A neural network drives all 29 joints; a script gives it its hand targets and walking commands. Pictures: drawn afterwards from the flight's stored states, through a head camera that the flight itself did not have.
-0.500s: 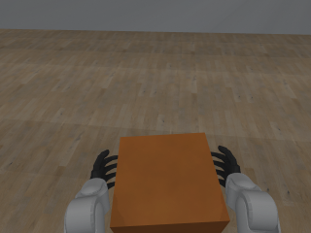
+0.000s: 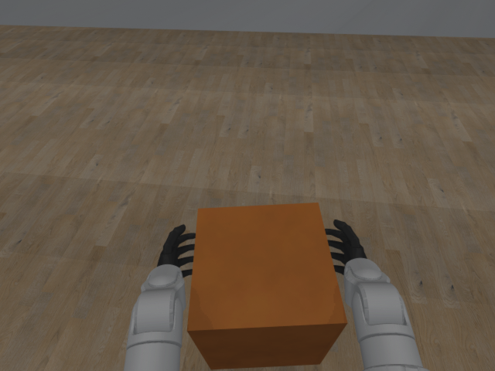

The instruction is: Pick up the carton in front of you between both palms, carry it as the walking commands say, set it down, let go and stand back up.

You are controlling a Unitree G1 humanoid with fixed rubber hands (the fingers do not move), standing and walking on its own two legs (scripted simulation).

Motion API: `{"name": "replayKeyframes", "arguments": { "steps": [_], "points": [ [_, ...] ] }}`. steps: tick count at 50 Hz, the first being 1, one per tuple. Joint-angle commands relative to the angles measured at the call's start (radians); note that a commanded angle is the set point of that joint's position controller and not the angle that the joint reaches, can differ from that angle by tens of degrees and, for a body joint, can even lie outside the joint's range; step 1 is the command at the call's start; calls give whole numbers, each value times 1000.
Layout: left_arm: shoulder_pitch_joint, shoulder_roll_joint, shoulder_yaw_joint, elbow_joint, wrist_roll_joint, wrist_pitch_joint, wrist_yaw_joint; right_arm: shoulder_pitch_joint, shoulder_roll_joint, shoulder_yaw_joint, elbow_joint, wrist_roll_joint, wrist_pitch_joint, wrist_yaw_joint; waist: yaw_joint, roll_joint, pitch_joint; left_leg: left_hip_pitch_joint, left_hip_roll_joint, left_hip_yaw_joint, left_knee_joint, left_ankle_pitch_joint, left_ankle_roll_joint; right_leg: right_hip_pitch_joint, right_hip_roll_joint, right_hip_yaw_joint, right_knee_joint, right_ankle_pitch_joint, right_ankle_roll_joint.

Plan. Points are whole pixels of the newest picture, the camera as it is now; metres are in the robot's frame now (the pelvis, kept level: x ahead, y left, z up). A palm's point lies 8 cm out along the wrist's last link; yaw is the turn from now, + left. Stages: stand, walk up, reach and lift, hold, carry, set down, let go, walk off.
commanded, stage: carry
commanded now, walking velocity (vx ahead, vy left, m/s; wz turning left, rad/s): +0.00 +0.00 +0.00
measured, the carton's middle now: (261, 290) +0.28 +0.00 -0.06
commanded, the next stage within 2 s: hold in 0.42 s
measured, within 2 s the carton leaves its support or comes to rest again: neither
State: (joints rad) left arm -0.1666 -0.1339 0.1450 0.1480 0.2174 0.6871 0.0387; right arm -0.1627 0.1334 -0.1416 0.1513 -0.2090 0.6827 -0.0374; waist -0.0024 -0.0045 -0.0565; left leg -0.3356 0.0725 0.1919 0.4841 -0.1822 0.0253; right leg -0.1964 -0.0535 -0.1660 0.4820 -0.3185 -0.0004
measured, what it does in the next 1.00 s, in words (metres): shifts its weight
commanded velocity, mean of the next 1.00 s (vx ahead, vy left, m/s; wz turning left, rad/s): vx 0.00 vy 0.00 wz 0.00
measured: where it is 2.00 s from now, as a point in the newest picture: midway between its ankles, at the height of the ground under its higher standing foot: outside the picture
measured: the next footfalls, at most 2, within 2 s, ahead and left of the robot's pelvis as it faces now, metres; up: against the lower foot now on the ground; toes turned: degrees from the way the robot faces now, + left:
none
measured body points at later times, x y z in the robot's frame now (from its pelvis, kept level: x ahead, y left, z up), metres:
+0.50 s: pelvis +0.00 +0.00 +0.01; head +0.00 +0.00 +0.45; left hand +0.29 +0.15 +0.03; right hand +0.29 -0.16 +0.03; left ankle +0.04 +0.12 -0.74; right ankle -0.04 -0.12 -0.74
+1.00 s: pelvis -0.05 +0.00 -0.02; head +0.01 +0.02 +0.43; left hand +0.32 +0.13 -0.03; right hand +0.30 -0.17 -0.02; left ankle +0.04 +0.12 -0.74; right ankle -0.04 -0.12 -0.74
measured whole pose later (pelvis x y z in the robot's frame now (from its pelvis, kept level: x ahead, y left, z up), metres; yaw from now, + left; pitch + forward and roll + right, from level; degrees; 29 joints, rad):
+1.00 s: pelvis -0.05 +0.00 -0.02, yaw -5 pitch +1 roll +0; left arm -0.62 -0.20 0.54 0.56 0.48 0.47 -0.03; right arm -0.63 0.18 -0.55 0.63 -0.49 0.43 0.06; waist 0.01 -0.03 0.13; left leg -0.46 -0.03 -0.07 0.64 -0.20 -0.01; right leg -0.38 0.04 0.08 0.68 -0.32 0.00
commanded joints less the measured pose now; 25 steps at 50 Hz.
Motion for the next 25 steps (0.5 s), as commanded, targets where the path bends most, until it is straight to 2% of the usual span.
{"name": "replayKeyframes", "arguments": {
  "steps": [1, 5, 9, 21, 22, 23, 24, 25],
  "points": [
    [-438, -756, -535, -84, -214, -67, -195, -448, 762, 531, -87, 214, -67, 196, 1, 11, -258, 172, 103, -116, -42, 205, -1, 9, -103, 90, -72, 193, -15],
    [-429, -840, -596, -135, -247, -23, -213, -438, 847, 588, -135, 245, -24, 212, 1, 12, -285, 183, 104, -115, -24, 252, 2, 17, -105, 89, -52, 235, -14],
    [-388, -833, -565, -118, -229, 17, -217, -397, 834, 552, -119, 223, 17, 215, 2, 8, -281, 177, 104, -112, -13, 271, 3, 14, -106, 88, -43, 260, -13],
    [-433, -868, -561, -111, -238, 17, -228, -443, 868, 556, -115, 233, 18, 225, 2, 5, -261, 163, 102, -113, -20, 235, -1, 3, -109, 92, -52, 236, -15],
    [-315, -888, -547, -133, -232, 19, -226, -343, 882, 526, -110, 220, 18, 229, 11, -54, -188, 449, -161, -266, -54, 509, 8, 10, 123, 267, -106, 561, -18],
    [-341, -824, -540, -172, -221, 5, -222, -331, 846, 496, -121, 190, -3, 217, -5, -76, -242, 505, -130, -295, -45, 584, -1, 31, 125, 276, -129, 551, -26],
    [-347, -834, -533, -159, -210, 1, -220, -349, 834, 489, -123, 178, -8, 214, 7, -35, -228, 503, -135, -288, -57, 578, -11, 45, 126, 275, -127, 576, -20],
    [-362, -829, -534, -158, -211, -2, -217, -353, 831, 481, -109, 178, -12, 214, -2, -11, -231, 530, -142, -283, -69, 572, -19, 48, 131, 265, -132, 554, -15]
  ]
}}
